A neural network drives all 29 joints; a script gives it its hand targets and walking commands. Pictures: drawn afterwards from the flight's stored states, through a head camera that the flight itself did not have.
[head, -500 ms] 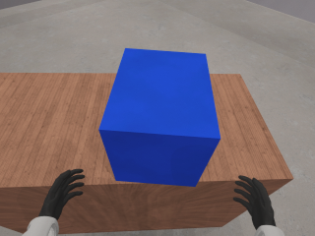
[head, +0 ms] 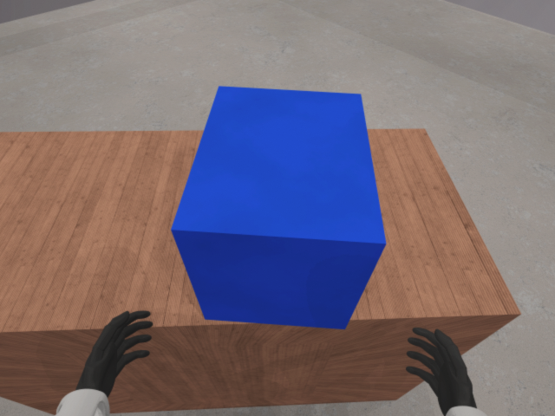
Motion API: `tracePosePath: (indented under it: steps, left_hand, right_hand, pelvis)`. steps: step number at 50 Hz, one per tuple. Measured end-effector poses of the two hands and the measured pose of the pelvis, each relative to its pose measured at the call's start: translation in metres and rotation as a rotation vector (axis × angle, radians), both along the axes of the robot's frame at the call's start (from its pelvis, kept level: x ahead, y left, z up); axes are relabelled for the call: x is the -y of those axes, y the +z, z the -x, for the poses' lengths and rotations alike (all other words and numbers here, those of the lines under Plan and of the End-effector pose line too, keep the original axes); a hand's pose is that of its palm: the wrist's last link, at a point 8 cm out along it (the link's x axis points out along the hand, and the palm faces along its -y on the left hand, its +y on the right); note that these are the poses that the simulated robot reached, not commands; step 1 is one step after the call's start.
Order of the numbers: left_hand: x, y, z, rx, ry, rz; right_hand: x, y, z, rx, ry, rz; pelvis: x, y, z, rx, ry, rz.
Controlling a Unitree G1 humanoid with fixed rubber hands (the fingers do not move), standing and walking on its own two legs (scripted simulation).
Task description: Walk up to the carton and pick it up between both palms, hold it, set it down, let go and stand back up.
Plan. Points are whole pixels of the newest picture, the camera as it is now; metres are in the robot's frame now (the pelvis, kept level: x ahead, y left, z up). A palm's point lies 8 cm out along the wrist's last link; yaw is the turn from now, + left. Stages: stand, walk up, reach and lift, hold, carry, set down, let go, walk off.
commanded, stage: set down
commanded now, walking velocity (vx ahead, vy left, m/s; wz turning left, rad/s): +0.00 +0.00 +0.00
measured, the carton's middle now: (282, 208) +0.40 +0.01 +0.06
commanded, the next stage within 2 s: let go in 0.66 s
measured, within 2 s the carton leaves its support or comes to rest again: neither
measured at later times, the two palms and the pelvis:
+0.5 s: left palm (102, 375) +0.16 +0.24 +0.00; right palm (441, 386) +0.17 -0.22 -0.07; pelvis -0.01 -0.01 +0.00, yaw +1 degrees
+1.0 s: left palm (106, 374) +0.17 +0.24 +0.00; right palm (449, 395) +0.16 -0.24 -0.08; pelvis -0.03 -0.02 +0.00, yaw +2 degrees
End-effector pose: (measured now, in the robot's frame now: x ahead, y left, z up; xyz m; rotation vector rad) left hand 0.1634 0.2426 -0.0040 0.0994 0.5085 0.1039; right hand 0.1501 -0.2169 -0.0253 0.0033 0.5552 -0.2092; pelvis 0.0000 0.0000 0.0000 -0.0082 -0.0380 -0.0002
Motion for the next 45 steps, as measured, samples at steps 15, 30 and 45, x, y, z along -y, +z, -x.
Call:
tracePosePath:
  steps: [15,30,45]
  left_hand:
    - [0.002,0.001,-0.001,-0.016,0.001,-0.041]
    - [0.003,0.001,-0.001,-0.013,-0.004,-0.052]
    - [0.006,0.003,-0.002,-0.035,0.019,-0.067]
  right_hand:
    - [0.006,-0.034,-0.012,-0.066,0.073,0.019]
    - [0.011,-0.045,-0.021,-0.087,0.123,0.053]
    - [0.018,-0.051,-0.014,-0.124,0.171,0.061]
  pelvis:
    - [0.006,-0.001,0.002,0.009,0.002,-0.007]
    - [0.011,-0.001,0.009,0.024,0.020,-0.014]
    - [0.018,-0.002,0.023,0.047,0.038,-0.022]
